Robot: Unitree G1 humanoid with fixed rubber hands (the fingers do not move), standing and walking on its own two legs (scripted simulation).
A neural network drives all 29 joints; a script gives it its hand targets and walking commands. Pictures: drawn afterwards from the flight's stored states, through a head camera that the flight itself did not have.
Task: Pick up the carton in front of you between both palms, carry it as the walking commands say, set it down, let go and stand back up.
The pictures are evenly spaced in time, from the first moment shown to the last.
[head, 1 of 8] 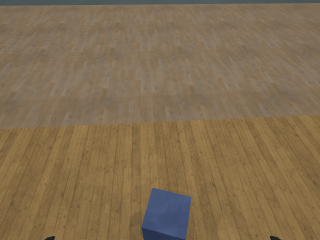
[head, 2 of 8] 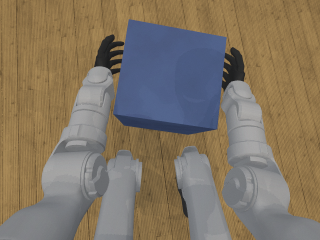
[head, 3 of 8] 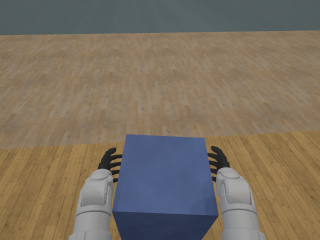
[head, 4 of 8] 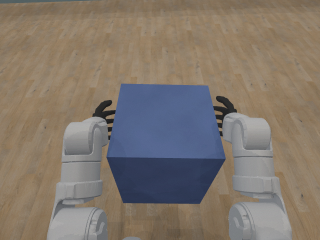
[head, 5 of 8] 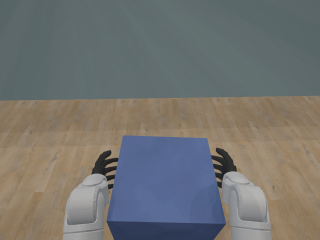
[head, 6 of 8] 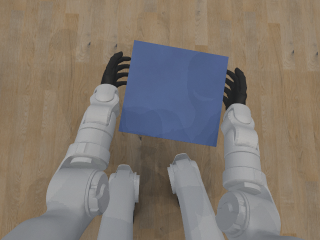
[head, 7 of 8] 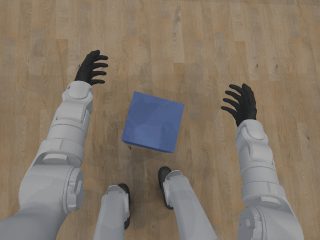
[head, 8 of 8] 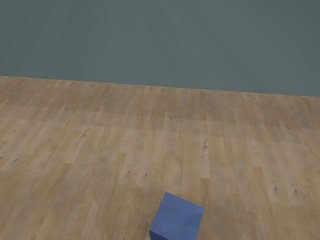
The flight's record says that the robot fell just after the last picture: no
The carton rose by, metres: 0.69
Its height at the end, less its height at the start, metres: -0.13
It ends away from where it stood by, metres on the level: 3.17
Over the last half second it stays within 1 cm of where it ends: yes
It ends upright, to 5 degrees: yes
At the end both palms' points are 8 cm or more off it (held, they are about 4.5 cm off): yes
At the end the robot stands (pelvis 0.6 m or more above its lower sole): yes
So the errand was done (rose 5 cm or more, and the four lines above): yes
